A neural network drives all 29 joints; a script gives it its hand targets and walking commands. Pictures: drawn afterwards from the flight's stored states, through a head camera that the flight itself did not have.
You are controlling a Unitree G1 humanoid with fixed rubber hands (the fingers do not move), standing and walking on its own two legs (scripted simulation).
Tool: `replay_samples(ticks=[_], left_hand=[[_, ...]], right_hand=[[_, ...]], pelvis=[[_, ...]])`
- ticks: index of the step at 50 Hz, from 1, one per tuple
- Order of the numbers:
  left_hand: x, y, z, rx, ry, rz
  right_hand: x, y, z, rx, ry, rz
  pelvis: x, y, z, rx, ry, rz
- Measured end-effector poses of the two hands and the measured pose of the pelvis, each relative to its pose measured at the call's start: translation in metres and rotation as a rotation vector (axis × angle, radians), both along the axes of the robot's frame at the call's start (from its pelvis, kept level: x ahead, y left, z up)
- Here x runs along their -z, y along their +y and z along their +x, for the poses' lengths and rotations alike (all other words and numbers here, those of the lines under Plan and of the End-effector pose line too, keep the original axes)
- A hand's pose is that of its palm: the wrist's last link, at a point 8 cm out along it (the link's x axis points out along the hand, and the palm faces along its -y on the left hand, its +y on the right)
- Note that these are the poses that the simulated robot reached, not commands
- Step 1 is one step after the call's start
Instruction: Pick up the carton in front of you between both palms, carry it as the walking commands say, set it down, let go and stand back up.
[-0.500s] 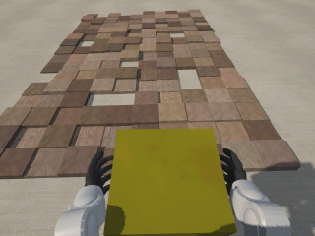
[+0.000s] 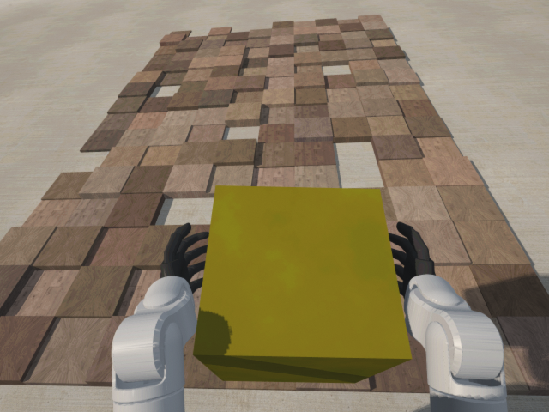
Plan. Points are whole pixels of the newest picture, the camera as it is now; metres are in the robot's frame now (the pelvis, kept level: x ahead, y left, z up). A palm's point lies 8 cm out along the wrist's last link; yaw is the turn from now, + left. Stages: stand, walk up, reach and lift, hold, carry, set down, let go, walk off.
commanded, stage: carry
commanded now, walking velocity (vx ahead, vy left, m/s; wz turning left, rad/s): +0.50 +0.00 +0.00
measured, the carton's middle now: (292, 295) +0.28 +0.00 +0.05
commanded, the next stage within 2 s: none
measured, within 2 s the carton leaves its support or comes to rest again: neither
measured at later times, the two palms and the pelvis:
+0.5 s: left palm (217, 110) +0.70 +0.15 +0.12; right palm (362, 105) +0.67 -0.15 +0.13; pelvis +0.32 +0.02 +0.01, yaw -3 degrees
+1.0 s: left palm (211, 45) +0.98 +0.20 +0.17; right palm (324, 34) +1.01 -0.11 +0.16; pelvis +0.67 +0.00 +0.04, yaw +1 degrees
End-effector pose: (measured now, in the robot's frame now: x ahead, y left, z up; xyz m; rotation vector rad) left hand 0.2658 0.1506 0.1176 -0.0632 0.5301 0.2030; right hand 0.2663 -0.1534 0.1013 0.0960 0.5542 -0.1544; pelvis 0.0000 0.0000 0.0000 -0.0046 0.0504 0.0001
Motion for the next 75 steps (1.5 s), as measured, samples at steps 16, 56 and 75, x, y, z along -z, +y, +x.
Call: replay_samples(ticks=[16,56,75], left_hand=[[-0.062,0.0,0.284,-0.025,-0.111,-0.06],[-0.071,0.059,0.805,-0.12,-0.062,-0.107],[-0.094,0.025,1.096,0.039,-0.09,-0.097]], right_hand=[[-0.071,-0.007,0.287,0.092,-0.099,0.002],[-0.077,0.054,0.827,0.034,-0.037,0.028],[-0.112,0.023,1.052,0.174,-0.092,0.033]], pelvis=[[-0.019,-0.008,0.19,0.034,0.055,0.007],[-0.045,0.022,0.749,-0.016,0.046,-0.006],[-0.066,0.062,1.002,0.038,0.071,-0.026]])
